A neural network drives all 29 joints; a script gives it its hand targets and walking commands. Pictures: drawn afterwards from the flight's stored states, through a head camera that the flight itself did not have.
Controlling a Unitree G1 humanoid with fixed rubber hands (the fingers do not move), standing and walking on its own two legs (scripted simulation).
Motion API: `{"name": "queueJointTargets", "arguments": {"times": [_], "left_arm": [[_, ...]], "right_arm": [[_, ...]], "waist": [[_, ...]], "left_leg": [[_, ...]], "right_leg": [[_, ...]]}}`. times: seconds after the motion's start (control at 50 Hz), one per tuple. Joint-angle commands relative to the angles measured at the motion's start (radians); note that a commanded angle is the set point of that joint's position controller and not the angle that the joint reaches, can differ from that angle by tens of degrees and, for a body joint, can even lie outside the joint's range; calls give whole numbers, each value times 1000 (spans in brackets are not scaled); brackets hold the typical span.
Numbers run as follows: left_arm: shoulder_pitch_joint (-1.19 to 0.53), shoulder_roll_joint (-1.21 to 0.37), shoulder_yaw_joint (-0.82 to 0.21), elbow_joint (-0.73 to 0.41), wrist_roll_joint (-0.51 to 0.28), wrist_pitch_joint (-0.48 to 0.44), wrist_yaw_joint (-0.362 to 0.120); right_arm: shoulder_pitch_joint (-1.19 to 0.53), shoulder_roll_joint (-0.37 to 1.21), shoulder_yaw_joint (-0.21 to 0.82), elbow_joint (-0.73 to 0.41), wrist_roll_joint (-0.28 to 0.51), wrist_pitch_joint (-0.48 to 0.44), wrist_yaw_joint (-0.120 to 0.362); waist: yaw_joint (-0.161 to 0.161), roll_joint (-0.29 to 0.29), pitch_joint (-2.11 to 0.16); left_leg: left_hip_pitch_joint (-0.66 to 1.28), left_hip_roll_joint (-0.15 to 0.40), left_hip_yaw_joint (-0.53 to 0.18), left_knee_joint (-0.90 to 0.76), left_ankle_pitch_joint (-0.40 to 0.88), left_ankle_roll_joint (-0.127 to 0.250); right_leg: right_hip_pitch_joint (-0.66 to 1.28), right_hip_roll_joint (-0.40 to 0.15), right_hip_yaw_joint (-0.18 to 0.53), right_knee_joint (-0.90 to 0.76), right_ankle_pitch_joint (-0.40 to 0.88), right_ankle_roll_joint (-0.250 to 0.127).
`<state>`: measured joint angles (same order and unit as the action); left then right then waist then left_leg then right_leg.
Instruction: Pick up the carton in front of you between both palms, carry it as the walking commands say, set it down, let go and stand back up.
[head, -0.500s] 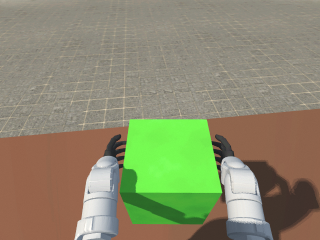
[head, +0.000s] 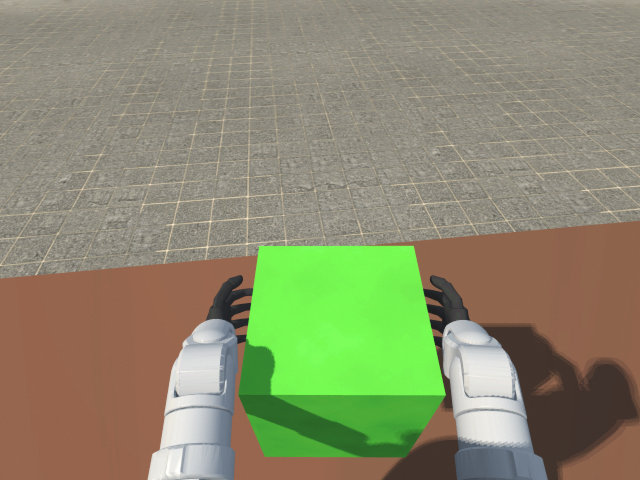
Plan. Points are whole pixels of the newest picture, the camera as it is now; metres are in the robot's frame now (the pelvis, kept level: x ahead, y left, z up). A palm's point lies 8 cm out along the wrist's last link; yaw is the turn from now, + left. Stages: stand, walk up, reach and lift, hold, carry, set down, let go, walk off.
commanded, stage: hold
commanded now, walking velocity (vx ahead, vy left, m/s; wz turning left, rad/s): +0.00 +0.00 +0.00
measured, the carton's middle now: (335, 356) +0.29 +0.00 -0.03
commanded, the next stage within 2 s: carry in 0.16 s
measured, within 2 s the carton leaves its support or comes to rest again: neither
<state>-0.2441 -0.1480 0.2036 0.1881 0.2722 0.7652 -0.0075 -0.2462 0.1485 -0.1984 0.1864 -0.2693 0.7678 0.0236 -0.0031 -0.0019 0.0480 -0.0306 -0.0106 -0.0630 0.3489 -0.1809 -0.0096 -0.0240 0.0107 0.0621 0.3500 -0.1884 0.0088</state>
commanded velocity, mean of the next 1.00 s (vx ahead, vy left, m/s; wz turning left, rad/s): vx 0.44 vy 0.00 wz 0.00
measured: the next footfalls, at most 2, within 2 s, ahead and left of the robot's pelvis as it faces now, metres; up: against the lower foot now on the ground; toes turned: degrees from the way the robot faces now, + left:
left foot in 0.58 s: +0.17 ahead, +0.10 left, +0.00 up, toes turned +9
right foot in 0.92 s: +0.45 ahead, -0.14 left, +0.00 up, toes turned -13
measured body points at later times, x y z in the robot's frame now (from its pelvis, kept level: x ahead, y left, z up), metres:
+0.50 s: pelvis +0.07 -0.02 -0.01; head +0.03 -0.02 +0.44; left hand +0.36 +0.13 +0.07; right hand +0.36 -0.17 +0.07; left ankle +0.04 +0.11 -0.73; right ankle +0.01 -0.13 -0.75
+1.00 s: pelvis +0.34 -0.06 -0.02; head +0.34 -0.06 +0.43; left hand +0.63 +0.09 +0.06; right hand +0.62 -0.21 +0.05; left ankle +0.16 +0.07 -0.69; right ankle +0.41 -0.13 -0.75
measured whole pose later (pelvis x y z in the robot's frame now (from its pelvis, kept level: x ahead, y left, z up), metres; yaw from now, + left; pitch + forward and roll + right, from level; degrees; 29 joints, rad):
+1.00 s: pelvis +0.34 -0.06 -0.02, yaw +1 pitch +4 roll -1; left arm -0.22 -0.14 0.12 -0.28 0.11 1.22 0.09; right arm -0.20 0.12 -0.15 -0.33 -0.08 1.24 -0.10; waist -0.01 0.04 -0.10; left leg -0.22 0.11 0.07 0.94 -0.48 -0.03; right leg -0.47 -0.04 -0.26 0.59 -0.20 -0.09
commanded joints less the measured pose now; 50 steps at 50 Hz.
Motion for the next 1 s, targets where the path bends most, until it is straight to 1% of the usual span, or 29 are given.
{"name": "queueJointTargets", "arguments": {"times": [0.0, 0.12, 0.14, 0.18, 0.2, 0.28, 0.34, 0.36, 0.38, 0.4, 0.42, 0.44, 0.48, 0.5, 0.54, 0.56, 0.58, 0.6, 0.62, 0.64, 0.68, 0.74, 0.84, 0.86, 0.9, 0.92, 0.94, 0.96, 0.98], "left_arm": [[-442, -883, -529, -67, -252, -33, -216], [-437, -877, -533, -77, -254, -34, -214], [-490, -882, -557, -69, -274, -26, -215], [-492, -890, -586, -92, -301, -19, -215], [-509, -891, -602, -114, -312, -15, -213], [-517, -886, -688, -204, -374, 39, -198], [-524, -861, -741, -274, -428, 120, -189], [-519, -850, -750, -287, -442, 152, -184], [-501, -833, -752, -294, -451, 185, -178], [-464, -811, -751, -302, -458, 215, -172], [-429, -799, -748, -310, -461, 241, -164], [-423, -797, -756, -350, -468, 265, -156], [-449, -815, -779, -449, -502, 309, -144], [-437, -828, -793, -490, -521, 328, -141], [-403, -844, -816, -545, -544, 364, -144], [-362, -848, -820, -556, -550, 379, -147], [-346, -845, -818, -573, -554, 395, -153], [-361, -839, -823, -600, -568, 413, -161], [-383, -827, -823, -605, -578, 429, -168], [-422, -828, -828, -614, -595, 438, -174], [-428, -836, -819, -605, -615, 449, -177], [-413, -835, -800, -587, -601, 459, -162], [-370, -819, -767, -557, -548, 477, -134], [-369, -819, -762, -553, -542, 480, -133], [-362, -817, -751, -535, -538, 483, -136], [-348, -813, -744, -523, -531, 483, -136], [-365, -805, -736, -511, -521, 479, -138], [-368, -831, -742, -514, -531, 476, -139], [-391, -868, -754, -537, -544, 471, -140]], "right_arm": [[-434, 878, 518, -61, 242, -34, 199], [-428, 874, 521, -71, 243, -35, 197], [-467, 882, 545, -68, 261, -28, 197], [-475, 888, 568, -98, 287, -22, 193], [-491, 895, 590, -120, 300, -16, 191], [-473, 883, 673, -202, 351, 38, 168], [-477, 842, 719, -290, 389, 122, 148], [-479, 830, 736, -311, 406, 154, 144], [-481, 815, 748, -326, 421, 187, 139], [-473, 813, 764, -340, 443, 220, 136], [-483, 817, 782, -364, 467, 249, 136], [-498, 830, 804, -392, 500, 273, 140], [-489, 856, 821, -440, 549, 308, 144], [-452, 862, 822, -460, 560, 324, 142], [-382, 868, 816, -498, 558, 353, 134], [-353, 864, 809, -518, 552, 368, 130], [-308, 850, 798, -530, 536, 382, 125], [-268, 828, 784, -530, 500, 389, 118], [-261, 863, 778, -524, 497, 402, 113], [-311, 862, 779, -564, 510, 411, 109], [-381, 859, 792, -608, 540, 430, 105], [-419, 851, 807, -619, 574, 450, 111], [-398, 821, 799, -577, 590, 476, 131], [-402, 818, 798, -574, 590, 479, 133], [-399, 807, 797, -572, 585, 484, 135], [-420, 791, 792, -576, 584, 488, 137], [-449, 814, 804, -593, 590, 496, 138], [-463, 818, 801, -585, 588, 495, 141], [-469, 853, 803, -576, 589, 488, 145]], "waist": [[0, 2, -235], [0, 1, -231], [2, 17, -284], [0, 17, -260], [-3, 21, -231], [-4, 89, -326], [-2, 130, -307], [1, 85, -281], [11, -25, -266], [22, -198, -274], [28, -267, -232], [39, -232, -219], [33, -143, -285], [31, -138, -320], [12, -129, -373], [6, -90, -403], [-14, 23, -431], [-26, 270, -428], [-32, 276, -376], [-33, 177, -350], [-29, 51, -353], [-22, 106, -330], [-16, 169, -285], [-6, 160, -289], [10, 96, -358], [38, -16, -411], [36, -281, -460], [31, -249, -435], [26, -179, -427]], "left_leg": [[47, -84, -5, -41, 177, 4], [41, -85, -6, -41, 168, 5], [-64, 110, 20, 39, 37, 13], [-161, 102, -33, -20, -422, 24], [-192, 105, -42, -27, -538, 30], [-176, 162, -116, -50, -382, 72], [-239, 195, -141, -59, -489, 105], [-295, 163, -82, -7, -456, 85], [-378, 109, 13, 129, -373, 51], [-516, 50, 127, 342, -290, 14], [-679, 26, 175, 385, -321, 1], [-728, 47, 160, 372, -366, 7], [-637, 44, 172, 284, -301, 9], [-555, 20, 208, 223, -232, 8], [-269, -15, 275, 53, -81, 4], [-40, 6, 259, 11, -39, 14], [165, 140, 77, -55, -142, 58], [300, 372, -293, -105, -165, 163], [317, 457, -421, -114, -52, 252], [296, 466, -389, -98, 56, 269], [246, 420, -241, -128, 51, 215], [148, 321, -30, -165, 81, 153], [12, 258, 153, -113, 171, 99], [-35, 247, 191, -54, 205, 82], [-172, 184, 287, 208, 312, 40], [-311, 137, 303, 439, 155, 0], [-579, 26, 255, 747, -193, -42], [-687, 39, 129, 886, -307, -8], [-709, 95, 88, 939, -285, 20]], "right_leg": [[34, 82, 7, -43, 189, 0], [32, 82, 7, -43, 181, 0], [-87, -105, -9, 35, 42, -8], [-191, -82, 15, -7, -406, -19], [-243, -71, 12, -2, -503, -17], [-242, -34, -85, 180, -224, -9], [-238, -25, -121, 111, -286, -13], [-200, -56, -81, 53, -303, -22], [-140, -136, 39, -23, -346, -52], [-28, -251, 233, -108, -366, -109], [62, -339, 379, -129, -238, -171], [100, -360, 397, -119, -76, -209], [106, -328, 261, -83, 76, -187], [84, -295, 179, -64, 95, -161], [-52, -213, 7, 13, 14, -106], [-203, -179, -63, 87, -20, -78], [-393, -134, -151, 276, -53, -38], [-651, -54, -221, 513, -207, 3], [-801, -44, -153, 607, -351, -13], [-846, -89, -111, 683, -367, -27], [-829, -122, -102, 637, -305, -34], [-690, -101, -172, 430, -144, -7], [-439, -46, -279, 189, 61, -8], [-332, -28, -310, 148, 101, -14], [-22, 9, -353, 135, 17, -31], [132, -139, -129, 63, -125, -57], [294, -427, 370, -94, -287, -195], [267, -471, 478, -156, -158, -247], [234, -445, 381, -124, -34, -239]]}}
